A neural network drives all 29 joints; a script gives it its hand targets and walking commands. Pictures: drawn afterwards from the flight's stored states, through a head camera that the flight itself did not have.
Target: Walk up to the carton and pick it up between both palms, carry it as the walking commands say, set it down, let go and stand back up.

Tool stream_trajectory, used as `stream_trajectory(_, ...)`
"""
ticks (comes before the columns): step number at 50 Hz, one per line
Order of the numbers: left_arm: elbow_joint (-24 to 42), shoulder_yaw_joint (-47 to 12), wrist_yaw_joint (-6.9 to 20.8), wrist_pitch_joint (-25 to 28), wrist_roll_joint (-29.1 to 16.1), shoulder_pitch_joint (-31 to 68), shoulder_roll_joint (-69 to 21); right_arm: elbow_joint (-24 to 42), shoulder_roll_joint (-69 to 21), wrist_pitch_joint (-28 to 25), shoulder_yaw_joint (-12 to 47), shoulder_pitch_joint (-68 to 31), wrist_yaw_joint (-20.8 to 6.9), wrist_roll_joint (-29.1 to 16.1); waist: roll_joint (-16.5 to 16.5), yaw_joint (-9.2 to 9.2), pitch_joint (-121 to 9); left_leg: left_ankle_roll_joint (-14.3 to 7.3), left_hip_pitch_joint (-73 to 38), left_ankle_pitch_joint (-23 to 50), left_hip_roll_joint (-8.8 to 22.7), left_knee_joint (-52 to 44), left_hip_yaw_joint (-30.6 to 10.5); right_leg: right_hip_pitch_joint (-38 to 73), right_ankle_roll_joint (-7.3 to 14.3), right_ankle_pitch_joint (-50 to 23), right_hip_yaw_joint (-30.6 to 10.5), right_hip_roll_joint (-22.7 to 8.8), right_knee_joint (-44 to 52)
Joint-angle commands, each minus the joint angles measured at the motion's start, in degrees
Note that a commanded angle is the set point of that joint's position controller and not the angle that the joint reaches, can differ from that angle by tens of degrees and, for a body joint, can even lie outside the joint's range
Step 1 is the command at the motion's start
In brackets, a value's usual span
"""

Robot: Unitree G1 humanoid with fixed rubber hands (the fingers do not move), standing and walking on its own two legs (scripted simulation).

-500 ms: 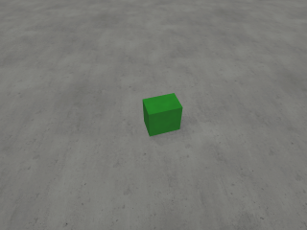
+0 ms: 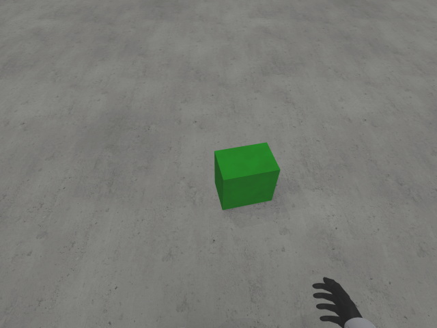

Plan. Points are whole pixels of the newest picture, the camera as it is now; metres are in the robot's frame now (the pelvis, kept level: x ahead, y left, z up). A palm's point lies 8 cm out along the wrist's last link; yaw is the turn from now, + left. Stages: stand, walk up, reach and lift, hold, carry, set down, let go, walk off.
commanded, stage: walk up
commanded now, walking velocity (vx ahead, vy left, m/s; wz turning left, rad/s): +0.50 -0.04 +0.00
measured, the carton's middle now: (244, 176) +0.94 -0.04 -0.62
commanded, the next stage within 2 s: none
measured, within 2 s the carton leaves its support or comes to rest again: neither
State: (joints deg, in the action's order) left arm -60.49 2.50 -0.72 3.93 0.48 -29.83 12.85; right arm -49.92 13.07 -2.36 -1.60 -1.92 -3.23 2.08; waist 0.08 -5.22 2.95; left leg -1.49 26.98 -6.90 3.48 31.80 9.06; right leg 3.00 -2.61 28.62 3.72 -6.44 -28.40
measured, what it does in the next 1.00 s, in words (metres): walks ahead: right foot, then left foot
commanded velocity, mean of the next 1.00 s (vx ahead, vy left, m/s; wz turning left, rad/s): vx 0.39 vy -0.01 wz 0.00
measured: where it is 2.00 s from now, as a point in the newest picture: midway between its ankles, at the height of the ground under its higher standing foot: (249, 276)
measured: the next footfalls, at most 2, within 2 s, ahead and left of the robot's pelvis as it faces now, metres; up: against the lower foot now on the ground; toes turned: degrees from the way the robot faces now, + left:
right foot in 0.52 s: +0.39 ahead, -0.18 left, +0.00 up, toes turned -8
left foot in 1.00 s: +0.52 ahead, +0.11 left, +0.00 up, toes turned +10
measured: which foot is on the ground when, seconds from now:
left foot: down 0.00-0.52, up 0.54-0.98, down 1.00-1.00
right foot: down 0.00-0.00, up 0.02-0.50, down 0.52-1.00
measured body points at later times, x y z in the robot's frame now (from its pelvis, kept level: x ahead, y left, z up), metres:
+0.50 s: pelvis +0.24 -0.05 +0.02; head +0.26 -0.05 +0.47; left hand +0.43 +0.17 -0.10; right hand +0.14 -0.28 -0.13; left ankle +0.12 +0.11 -0.72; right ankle +0.35 -0.18 -0.71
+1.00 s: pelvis +0.41 -0.02 +0.02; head +0.43 -0.01 +0.47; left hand +0.34 +0.22 -0.14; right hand +0.54 -0.26 -0.11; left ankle +0.47 +0.10 -0.72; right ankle +0.35 -0.18 -0.72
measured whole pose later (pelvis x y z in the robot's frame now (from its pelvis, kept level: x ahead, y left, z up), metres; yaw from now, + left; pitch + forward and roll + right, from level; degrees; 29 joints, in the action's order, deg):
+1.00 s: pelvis +0.41 -0.02 +0.02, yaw +1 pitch -1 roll -2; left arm -61.9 2.7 -0.1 2.3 1.8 -23.3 11.7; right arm -54.3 12.9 -1.5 -2.4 6.4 -1.5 0.9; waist -1.1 -3.2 2.6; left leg 2.8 19.6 -11.3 6.2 30.0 7.0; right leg -6.2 -2.7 18.8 7.4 -5.1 -26.4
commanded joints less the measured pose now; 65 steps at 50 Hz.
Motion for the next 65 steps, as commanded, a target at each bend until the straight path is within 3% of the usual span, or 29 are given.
stream_trajectory(1,5.14,0.79,0.32,0.79,-0.02,-1.09,3.11,-5.7,20.93,-1.53,-5.06,29.98,2.59,0.75,-18.77,13.37,-17.25,-5.33,-42.33,-11.44,26.93,-15.75,-42.82,-38.75,4.0,2.36,-3.03,6.0,-41.21)
stream_trajectory(2,4.7,1.97,0.4,0.59,0.1,1.56,5.76,-5.18,19.33,-1.25,-4.8,27.02,2.51,-0.48,-12.55,12.58,-16.54,-7.47,-37.66,-16.63,27.15,-19.33,-43.54,-39.59,4.54,-0.26,-8.33,2.8,-47.63)
stream_trajectory(5,2.98,2.2,1.2,-0.65,0.87,4.87,3.75,-4.3,8.29,-1.83,-2.56,16.62,2.8,-0.58,-2.19,4.97,-4.12,-5.21,-19.89,-5.55,18.94,-18.84,-27.53,-36.2,4.08,-10.74,-8.51,-1.3,-45.0)
stream_trajectory(7,2.78,2.09,2.06,-2.4,1.15,5.43,2.54,-5.24,6.28,-2.69,-2.16,17.19,3.07,-0.65,-4.91,2.99,-3.03,-3.46,-15.37,6.83,16.1,-17.46,-18.89,-33.28,2.78,-14.48,-7.14,-2.01,-41.66)
stream_trajectory(10,4.56,1.06,3.48,-3.99,1.46,12.0,1.97,-5.94,6.29,-2.88,-2.37,20.18,2.89,-0.45,-9.61,4.21,-1.27,-2.93,-14.3,1.93,13.74,-19.92,-13.09,-34.95,1.48,-20.33,-4.71,-1.77,-36.28)
stream_trajectory(17,9.98,0.29,5.35,-3.84,0.82,27.51,1.92,-7.36,7.09,-2.95,-2.99,27.38,3.37,-0.55,-8.88,8.15,4.88,-3.32,-19.03,-2.36,14.2,-25.45,-9.07,-37.15,-0.41,-27.99,-2.06,-0.77,-16.62)
stream_trajectory(20,11.15,0.05,5.02,-2.77,0.58,30.59,1.99,-8.0,6.34,-2.91,-2.55,26.87,2.88,-0.18,-14.64,8.8,5.16,-3.28,-16.83,-4.48,10.47,-24.96,-3.2,-27.79,-0.32,-23.84,1.61,1.24,-7.96)
stream_trajectory(23,11.18,0.6,4.15,-1.89,0.88,30.21,3.08,-9.58,7.92,-2.2,-2.78,29.29,3.51,-0.29,-9.06,8.68,4.33,-4.32,-20.46,3.93,13.6,-19.61,-4.86,-25.33,0.56,-18.09,4.38,2.66,-2.05)
stream_trajectory(25,6.94,1.87,2.92,-0.7,1.49,18.75,6.13,-10.35,6.28,-1.73,-2.0,30.05,3.61,-0.62,-2.11,3.8,-3.99,-2.24,-17.66,11.69,9.2,-0.89,-1.47,-9.02,3.37,-19.12,4.11,3.67,4.51)
stream_trajectory(26,4.14,3.81,1.98,0.08,2.38,8.77,11.17,-8.87,3.95,-1.98,-1.01,29.74,3.73,-0.46,6.79,-0.24,-10.01,0.18,-6.89,1.46,6.0,15.6,-1.36,2.29,5.6,-19.93,-7.85,-5.86,4.77)
stream_trajectory(27,3.5,5.22,1.29,0.49,2.16,1.88,17.04,-6.72,-0.74,-1.92,0.19,31.43,3.93,-0.79,18.91,-2.82,-16.24,1.85,8.1,-25.04,-1.37,30.13,-3.0,12.4,9.46,-25.9,-30.66,-22.76,11.27)
stream_trajectory(28,2.64,4.43,1.3,0.15,0.66,0.98,17.55,-8.32,3.61,-0.85,-1.64,30.82,4.17,-0.58,8.61,-0.62,-19.09,1.42,9.5,-26.0,1.86,38.5,-10.45,10.83,10.21,-30.3,-35.15,-25.43,10.66)
stream_trajectory(29,3.72,3.7,1.1,0.21,0.24,6.03,14.77,-8.9,4.2,-0.73,-2.32,29.49,4.04,-1.12,7.04,1.12,-14.63,1.55,8.77,-21.87,3.27,39.49,-12.33,5.25,9.89,-35.76,-29.82,-22.0,9.6)
stream_trajectory(32,4.58,1.85,1.11,0.88,0.29,15.84,6.15,-10.74,1.83,1.26,-2.26,28.58,3.22,-0.47,8.88,5.8,-4.58,2.82,2.0,-11.67,5.02,35.51,-9.23,-9.96,7.83,-44.63,-11.4,-12.78,10.21)
stream_trajectory(36,3.77,1.49,0.88,1.11,0.71,12.43,6.5,-8.23,1.63,3.67,-2.17,23.58,2.29,-0.53,10.77,5.41,-3.15,3.5,2.53,-7.5,3.45,30.47,-6.85,-12.25,7.92,-49.56,-6.33,-11.72,11.02)
stream_trajectory(44,2.25,2.03,0.01,0.05,1.6,8.26,8.16,-3.0,1.59,3.44,-1.4,9.14,0.94,-1.04,10.5,2.46,1.75,5.02,-0.75,-3.85,2.86,9.2,-3.62,-13.39,9.44,-27.35,-4.73,-12.07,16.9)
stream_trajectory(47,0.53,1.92,0.32,-1.14,1.28,7.83,8.13,-2.6,2.14,1.49,-1.31,10.11,1.3,-1.66,14.37,4.32,0.54,4.76,-10.47,-4.74,1.72,1.4,-1.47,-14.92,8.65,-16.59,-1.04,-7.12,14.86)
stream_trajectory(49,-0.57,1.33,0.52,-1.75,1.16,6.41,6.55,-5.71,5.22,0.01,-2.24,17.05,2.3,-1.34,4.37,7.0,-1.49,4.59,-20.91,-3.72,1.62,-4.26,-0.25,-17.79,7.13,-12.11,-0.27,-3.94,6.0)
stream_trajectory(50,-0.37,0.93,0.49,-1.79,1.25,5.3,4.5,-7.18,8.61,-0.75,-3.12,22.15,2.84,-0.62,-5.73,8.47,-3.7,3.3,-26.12,-5.28,8.12,-7.91,-8.63,-21.45,5.18,-7.31,1.69,-0.64,-5.64)
stream_trajectory(51,1.57,0.2,0.45,-1.83,1.39,4.55,1.1,-7.15,14.7,-1.13,-3.99,25.67,3.42,0.06,-20.73,9.91,-4.94,-0.93,-28.84,-4.46,22.66,-17.17,-28.71,-32.3,1.9,5.04,2.68,4.02,-21.01)
stream_trajectory(52,1.94,1.04,0.34,-2.99,1.57,5.51,3.2,-7.04,16.5,-0.55,-4.32,26.89,3.5,-0.63,-17.75,11.06,-4.87,-4.99,-26.71,-12.51,27.15,-21.12,-35.55,-34.75,1.57,7.26,-2.38,3.45,-28.64)
stream_trajectory(53,1.5,1.54,0.64,-3.66,1.6,7.69,4.41,-6.51,14.23,-0.12,-3.75,23.85,3.64,-0.55,-11.38,9.54,-1.71,-4.53,-22.27,-16.18,25.36,-21.84,-33.71,-35.76,1.51,3.07,-5.18,2.09,-32.17)
stream_trajectory(54,1.27,2.28,1.21,-4.14,1.63,8.52,4.88,-6.35,13.07,0.16,-3.68,22.1,4.28,-0.85,-7.13,7.92,-0.26,-2.83,-19.96,-11.88,23.78,-21.02,-30.41,-36.06,1.46,-1.91,-6.75,1.48,-34.53)
stream_trajectory(57,0.56,1.81,2.25,-4.83,0.93,7.85,2.61,-6.39,6.47,-0.97,-2.38,18.21,4.24,-0.49,-12.12,4.89,-0.97,-1.13,-17.17,8.1,15.85,-18.0,-14.93,-31.16,1.08,-12.24,-5.37,0.78,-33.63)
stream_trajectory(59,0.6,1.6,2.08,-5.38,0.73,9.48,2.09,-7.03,5.1,-1.44,-1.75,19.35,4.28,-0.05,-12.69,5.03,-2.7,-1.96,-17.11,18.89,14.7,-16.38,-10.81,-29.99,0.73,-14.97,-3.84,1.72,-33.47)
stream_trajectory(61,0.97,1.41,0.94,-5.96,0.11,11.27,1.74,-6.85,4.74,-1.87,-0.91,17.36,4.85,-1.03,-12.77,4.4,-2.79,-2.76,-16.12,50.12,13.37,-11.49,-4.92,-25.92,-0.1,-13.19,-3.53,3.7,-28.45)
stream_trajectory(62,1.72,0.57,0.75,-5.9,0.12,12.82,1.2,-7.51,4.41,-1.56,-0.67,17.29,4.74,-1.02,-15.39,4.95,-4.31,-2.84,-17.58,46.29,10.22,-11.74,-1.71,-24.61,-0.14,-13.05,-1.9,4.32,-22.43)
stream_trajectory(63,2.32,0.6,0.71,-6.22,0.24,14.52,1.49,-7.65,5.21,-1.14,-0.87,18.18,4.79,-0.85,-15.02,5.96,-4.45,-3.38,-19.58,42.75,10.83,-11.2,-1.68,-25.0,-0.42,-12.29,-0.77,4.91,-19.04)
stream_trajectory(65,4.35,1.38,0.9,-7.53,0.37,18.43,3.39,-7.37,9.69,0.09,-2.56,21.86,5.47,-0.68,-11.39,7.22,-3.98,-5.34,-21.56,41.74,16.38,-9.99,-7.35,-28.09,-0.62,-9.61,-1.06,4.18,-18.34)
